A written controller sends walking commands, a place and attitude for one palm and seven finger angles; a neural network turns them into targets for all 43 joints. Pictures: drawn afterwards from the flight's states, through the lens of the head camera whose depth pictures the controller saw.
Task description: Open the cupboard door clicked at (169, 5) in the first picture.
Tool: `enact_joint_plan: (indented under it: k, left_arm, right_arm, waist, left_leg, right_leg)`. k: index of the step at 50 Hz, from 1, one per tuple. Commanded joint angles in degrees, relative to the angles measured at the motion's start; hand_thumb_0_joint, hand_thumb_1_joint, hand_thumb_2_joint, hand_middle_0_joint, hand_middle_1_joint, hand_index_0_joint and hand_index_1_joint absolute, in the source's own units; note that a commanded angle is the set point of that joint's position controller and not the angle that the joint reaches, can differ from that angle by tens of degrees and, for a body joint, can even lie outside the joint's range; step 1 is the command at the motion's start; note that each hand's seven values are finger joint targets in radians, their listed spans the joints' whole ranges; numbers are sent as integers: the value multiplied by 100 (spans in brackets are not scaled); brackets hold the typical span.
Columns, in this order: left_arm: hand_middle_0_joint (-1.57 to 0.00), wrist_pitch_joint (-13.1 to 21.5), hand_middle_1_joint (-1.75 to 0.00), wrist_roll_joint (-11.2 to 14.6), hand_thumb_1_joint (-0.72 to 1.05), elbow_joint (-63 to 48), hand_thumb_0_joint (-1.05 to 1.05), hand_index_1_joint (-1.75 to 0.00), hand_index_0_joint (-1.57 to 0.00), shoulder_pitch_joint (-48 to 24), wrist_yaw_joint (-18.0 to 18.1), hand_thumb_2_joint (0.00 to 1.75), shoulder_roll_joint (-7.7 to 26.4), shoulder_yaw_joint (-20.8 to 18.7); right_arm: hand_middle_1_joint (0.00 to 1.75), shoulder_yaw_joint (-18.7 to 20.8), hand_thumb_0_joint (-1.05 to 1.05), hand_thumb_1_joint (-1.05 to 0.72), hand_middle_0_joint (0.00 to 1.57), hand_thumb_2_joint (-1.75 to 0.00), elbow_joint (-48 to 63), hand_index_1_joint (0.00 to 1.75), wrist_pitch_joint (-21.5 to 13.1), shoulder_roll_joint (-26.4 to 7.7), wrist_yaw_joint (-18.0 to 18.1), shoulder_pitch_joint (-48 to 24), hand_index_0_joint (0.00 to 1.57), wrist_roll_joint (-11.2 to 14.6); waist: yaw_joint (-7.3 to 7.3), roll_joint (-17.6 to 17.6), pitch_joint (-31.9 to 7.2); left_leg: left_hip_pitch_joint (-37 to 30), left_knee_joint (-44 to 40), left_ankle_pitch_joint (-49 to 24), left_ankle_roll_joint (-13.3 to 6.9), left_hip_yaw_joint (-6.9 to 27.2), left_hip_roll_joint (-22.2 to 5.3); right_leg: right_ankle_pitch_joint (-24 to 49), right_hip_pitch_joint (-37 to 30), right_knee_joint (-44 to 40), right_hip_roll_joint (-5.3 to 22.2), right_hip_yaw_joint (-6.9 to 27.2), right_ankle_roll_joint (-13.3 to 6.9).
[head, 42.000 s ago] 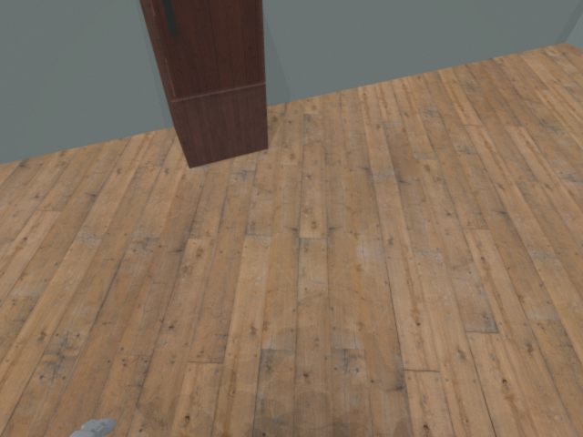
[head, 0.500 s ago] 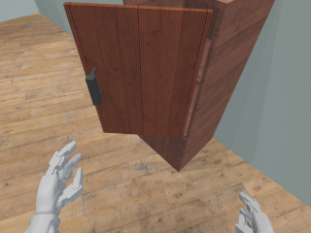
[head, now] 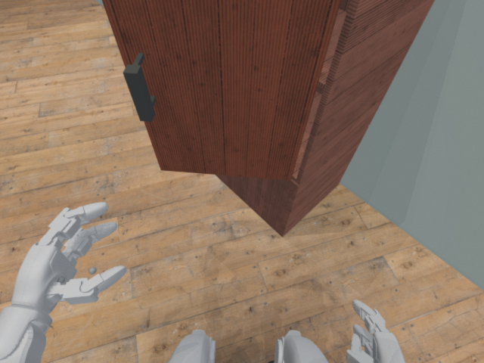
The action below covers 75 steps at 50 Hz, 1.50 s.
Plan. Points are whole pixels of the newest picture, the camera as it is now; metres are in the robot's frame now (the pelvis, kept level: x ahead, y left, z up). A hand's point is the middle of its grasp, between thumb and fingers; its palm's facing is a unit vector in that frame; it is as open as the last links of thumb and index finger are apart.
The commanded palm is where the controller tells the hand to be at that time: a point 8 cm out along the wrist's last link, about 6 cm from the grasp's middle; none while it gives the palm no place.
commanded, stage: raise the hand with hooked fingers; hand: left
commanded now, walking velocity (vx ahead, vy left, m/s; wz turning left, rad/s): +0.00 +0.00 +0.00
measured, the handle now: (143, 87) +0.62 +0.24 +0.07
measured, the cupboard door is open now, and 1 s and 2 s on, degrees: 42 42 42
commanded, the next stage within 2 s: move the hooked fingers beside the handle in 1.34 s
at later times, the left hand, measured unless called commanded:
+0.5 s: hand (57, 242) +0.27 +0.28 +0.07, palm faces -0.01 -1.00 -0.06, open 13.5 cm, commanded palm +0.25 +0.33 +0.08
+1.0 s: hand (49, 208) +0.31 +0.30 +0.09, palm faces -0.03 -1.00 -0.04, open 14.0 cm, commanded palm +0.28 +0.34 +0.09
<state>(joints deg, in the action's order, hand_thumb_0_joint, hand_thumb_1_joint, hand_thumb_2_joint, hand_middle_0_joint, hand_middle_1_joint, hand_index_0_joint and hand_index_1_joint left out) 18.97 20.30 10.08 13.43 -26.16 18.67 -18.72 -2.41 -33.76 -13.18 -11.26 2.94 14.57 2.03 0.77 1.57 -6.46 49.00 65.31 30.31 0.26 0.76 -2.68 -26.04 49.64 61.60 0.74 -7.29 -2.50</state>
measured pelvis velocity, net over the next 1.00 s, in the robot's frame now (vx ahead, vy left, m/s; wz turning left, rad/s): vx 0.02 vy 0.03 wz -0.01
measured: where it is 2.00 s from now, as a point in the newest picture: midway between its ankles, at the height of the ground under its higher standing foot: outside the picture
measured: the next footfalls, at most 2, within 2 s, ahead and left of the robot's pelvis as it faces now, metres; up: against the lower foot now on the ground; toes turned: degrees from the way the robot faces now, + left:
none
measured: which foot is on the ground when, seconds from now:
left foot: down 0.00-1.00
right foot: down 0.00-1.00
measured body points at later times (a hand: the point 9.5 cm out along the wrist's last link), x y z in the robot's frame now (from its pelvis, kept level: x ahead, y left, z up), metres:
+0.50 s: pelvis +0.01 +0.03 +0.02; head +0.07 +0.05 +0.46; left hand +0.26 +0.33 +0.08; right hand +0.19 -0.21 -0.04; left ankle +0.02 +0.12 -0.66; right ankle +0.04 -0.10 -0.66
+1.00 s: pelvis +0.02 +0.03 +0.03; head +0.08 +0.04 +0.48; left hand +0.31 +0.35 +0.10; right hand +0.16 -0.23 -0.05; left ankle +0.02 +0.12 -0.66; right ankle +0.04 -0.10 -0.66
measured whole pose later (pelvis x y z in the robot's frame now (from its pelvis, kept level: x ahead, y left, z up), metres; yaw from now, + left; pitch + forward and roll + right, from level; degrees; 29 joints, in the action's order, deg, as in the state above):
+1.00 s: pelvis +0.02 +0.03 +0.03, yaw -1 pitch +12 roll -2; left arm 15.9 20.6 24.3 -2.1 -31.5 25.2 -25.4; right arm -2.2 -31.4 -11.2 -16.5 3.5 17.6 2.1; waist 1.2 0.7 -5.5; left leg 39.9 55.3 27.5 -1.9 -1.4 -1.4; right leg -22.3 40.6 51.0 1.2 -5.1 -0.1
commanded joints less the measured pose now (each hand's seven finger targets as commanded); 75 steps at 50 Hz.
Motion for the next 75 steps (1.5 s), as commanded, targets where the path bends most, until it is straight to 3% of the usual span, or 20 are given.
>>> enact_joint_plan:
  k: [1, 4, 6, 13, 15, 18, 20, 22, 25, 29, 31, 34, 36, 41, 44, 47, 56, 64, 72, 75]
  left_arm:
    - [-27, 499, -88, 221, -1, -956, 0, -88, -27, -262, 102, 51, 955, -628]
    - [-27, 635, -93, 173, -8, -777, 0, -93, -27, -276, 115, 48, 830, -488]
    - [-27, 683, -96, 151, -13, -912, 0, -96, -27, -555, 48, 46, 1043, -540]
    - [-29, 632, -107, 67, -29, -1217, 0, -107, -29, -667, 217, 39, 1129, -566]
    - [-29, 561, -110, 87, -34, -1106, 0, -110, -29, -769, 249, 37, 1188, -620]
    - [-29, 455, -114, 9, -41, -1038, 0, -114, -29, -851, 236, 34, 1143, -535]
    - [-30, 348, -117, 46, -45, -893, 0, -117, -30, -1030, 187, 32, 1254, -621]
    - [-30, 272, -120, 21, -50, -801, 0, -120, -30, -1161, 108, 30, 1308, -647]
    - [-30, 198, -120, 68, -50, -683, 0, -120, -30, -1536, -9, 30, 1388, -678]
    - [-30, 121, -120, 73, -50, -525, 0, -120, -30, -1825, -133, 30, 1540, -795]
    - [-30, 103, -120, 79, -50, -436, 0, -120, -30, -1990, -221, 30, 1650, -852]
    - [-30, 59, -120, 113, -50, -212, 0, -120, -30, -2113, -287, 30, 1743, -964]
    - [-30, 42, -120, 146, -50, -159, 0, -120, -30, -2312, -363, 30, 1877, -1046]
    - [-30, -2, -120, 162, -50, 214, 0, -120, -30, -2646, -488, 30, 2068, -1144]
    - [-30, -3, -120, 180, -50, 354, 0, -120, -30, -2462, -533, 30, 1930, -1078]
    - [-30, 15, -120, 208, -50, 390, 0, -120, -30, -2387, -556, 30, 1979, -1121]
    - [-30, 202, -120, 150, -50, 251, 0, -120, -30, -2519, -406, 30, 2118, -1219]
    - [-30, 205, -120, 185, -50, 388, 0, -120, -30, -2504, -440, 30, 1955, -1113]
    - [-30, 192, -120, 214, -50, 493, 0, -120, -30, -2597, -515, 30, 2025, -1156]
    - [-30, 231, -120, 143, -50, 706, 0, -120, -30, -3441, -469, 30, 2279, -1235]
  right_arm:
    - [30, 481, 0, -90, 20, -90, 1052, 30, -467, -1059, 80, -322, 20, -2]
    - [30, 518, 0, -90, 20, -90, 1023, 30, -506, -1123, 70, -194, 20, 16]
    - [30, 514, 0, -90, 20, -90, 1042, 30, -513, -1198, 78, -115, 20, 14]
    - [30, 504, 0, -90, 20, -90, 1076, 30, -489, -1255, 79, 18, 20, -2]
    - [30, 487, 0, -90, 20, -90, 1082, 30, -444, -1286, 81, 43, 20, -18]
    - [30, 471, 0, -90, 20, -90, 1118, 30, -380, -1294, 66, 42, 20, -2]
    - [30, 447, 0, -90, 20, -90, 1143, 30, -331, -1321, 81, 81, 20, -10]
    - [30, 435, 0, -90, 20, -90, 1144, 30, -293, -1316, 92, 87, 20, 5]
    - [30, 403, 0, -90, 20, -90, 1138, 30, -276, -1327, 118, 65, 20, 1]
    - [30, 383, 0, -90, 20, -90, 1100, 30, -252, -1327, 135, 75, 20, -4]
    - [30, 363, 0, -90, 20, -90, 1065, 30, -235, -1323, 137, 92, 20, -2]
    - [30, 370, 0, -90, 20, -90, 1058, 30, -213, -1340, 153, 100, 20, 2]
    - [30, 355, 0, -90, 20, -90, 1034, 30, -189, -1341, 150, 127, 20, -6]
    - [30, 354, 0, -90, 20, -90, 1008, 30, -141, -1379, 189, 163, 20, 12]
    - [30, 373, 0, -90, 20, -90, 1033, 30, -155, -1360, 173, 181, 20, 18]
    - [30, 393, 0, -90, 20, -90, 1066, 30, -126, -1391, 132, 217, 20, 12]
    - [30, 388, 0, -90, 20, -90, 1070, 30, -73, -1354, 126, 235, 20, 5]
    - [30, 382, 0, -90, 20, -90, 1044, 30, -70, -1323, 169, 195, 20, 36]
    - [30, 347, 0, -90, 20, -90, 1051, 30, -70, -1313, 191, 152, 20, 28]
    - [30, 339, 0, -90, 20, -90, 900, 30, -45, -1352, 248, 208, 20, 6]
  waist:
    - [-143, -130, -1286]
    - [-66, -229, -1108]
    - [-74, -4, -1189]
    - [-118, 549, -1326]
    - [-89, 399, -1173]
    - [-76, 604, -1126]
    - [-51, 392, -1100]
    - [-55, 481, -1201]
    - [-29, 459, -1109]
    - [-45, 404, -1290]
    - [-58, 571, -1343]
    - [-70, 352, -1385]
    - [-74, 524, -1444]
    - [-39, 438, -1347]
    - [-84, 507, -1363]
    - [-80, 278, -1373]
    - [-57, 496, -1330]
    - [2, 259, -1255]
    - [-16, 179, -1316]
    - [129, 157, -1111]
  left_leg:
    - [-168, -1022, -1312, -168, 51, 290]
    - [-255, -1160, -1081, -185, 46, 308]
    - [-471, -1254, -1123, -177, 76, 289]
    - [-1192, -1606, -1602, -100, 181, 264]
    - [-1212, -1628, -1792, -68, 242, 252]
    - [-1372, -1733, -1821, -9, 255, 227]
    - [-1369, -1732, -1921, -7, 277, 224]
    - [-1455, -1752, -1952, 11, 255, 216]
    - [-1505, -1771, -2015, 29, 281, 218]
    - [-1635, -1802, -2218, 48, 298, 206]
    - [-1733, -1795, -2446, 67, 284, 204]
    - [-1704, -1847, -2422, 63, 299, 203]
    - [-1818, -1844, -2552, 68, 268, 207]
    - [-1720, -1927, -2248, -1, 222, 218]
    - [-1771, -1970, -2334, 0, 199, 231]
    - [-1665, -1955, -2337, -39, 159, 239]
    - [-1576, -1950, -2144, -80, 74, 252]
    - [-1413, -1915, -1880, -130, 25, 268]
    - [-1274, -1823, -1794, -152, -12, 280]
    - [-1153, -1733, -1671, -154, 12, 252]
  right_leg:
    - [109, -1585, -1284, -10, 904, 175]
    - [-167, -1370, -1362, -16, 814, 192]
    - [-6, -1324, -1257, -56, 715, 143]
    - [720, -1305, -1084, -136, 331, 85]
    - [882, -1290, -1054, -188, 266, 57]
    - [875, -1237, -1103, -165, 229, 72]
    - [987, -1303, -1120, -209, 213, 57]
    - [1024, -1341, -1166, -190, 232, 72]
    - [1098, -1367, -1195, -226, 232, 44]
    - [1247, -1474, -1249, -203, 231, 60]
    - [1382, -1530, -1250, -215, 246, 36]
    - [1381, -1602, -1294, -205, 236, 50]
    - [1475, -1630, -1324, -215, 256, 35]
    - [1352, -1703, -1462, -212, 315, 33]
    - [1402, -1746, -1503, -186, 322, 42]
    - [1517, -1866, -1515, -205, 347, 54]
    - [1453, -1926, -1546, -195, 437, 53]
    - [1367, -1989, -1641, -161, 521, 107]
    - [1323, -2138, -1674, -139, 651, 110]
    - [1175, -1915, -1642, -161, 672, 104]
